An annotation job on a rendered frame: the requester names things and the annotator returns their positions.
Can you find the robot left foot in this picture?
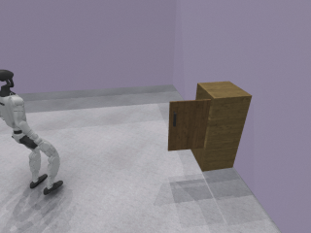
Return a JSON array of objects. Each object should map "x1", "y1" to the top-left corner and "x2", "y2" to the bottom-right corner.
[{"x1": 30, "y1": 174, "x2": 48, "y2": 189}]

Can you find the right robot forearm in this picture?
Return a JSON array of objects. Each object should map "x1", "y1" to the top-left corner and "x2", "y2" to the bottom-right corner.
[{"x1": 18, "y1": 121, "x2": 44, "y2": 146}]

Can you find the handle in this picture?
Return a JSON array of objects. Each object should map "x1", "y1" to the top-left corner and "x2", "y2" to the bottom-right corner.
[{"x1": 173, "y1": 112, "x2": 177, "y2": 127}]

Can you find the cupboard door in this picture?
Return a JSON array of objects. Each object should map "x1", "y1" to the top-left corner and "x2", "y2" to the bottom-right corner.
[{"x1": 167, "y1": 99, "x2": 211, "y2": 151}]

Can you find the robot right upper arm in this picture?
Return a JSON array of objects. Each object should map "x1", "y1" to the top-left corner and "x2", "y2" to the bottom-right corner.
[{"x1": 10, "y1": 96, "x2": 26, "y2": 129}]

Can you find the robot right hand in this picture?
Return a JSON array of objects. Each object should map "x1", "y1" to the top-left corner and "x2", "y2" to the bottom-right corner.
[{"x1": 39, "y1": 142, "x2": 55, "y2": 157}]

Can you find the robot right shin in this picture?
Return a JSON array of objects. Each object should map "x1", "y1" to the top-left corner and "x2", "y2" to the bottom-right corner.
[{"x1": 47, "y1": 156, "x2": 61, "y2": 188}]

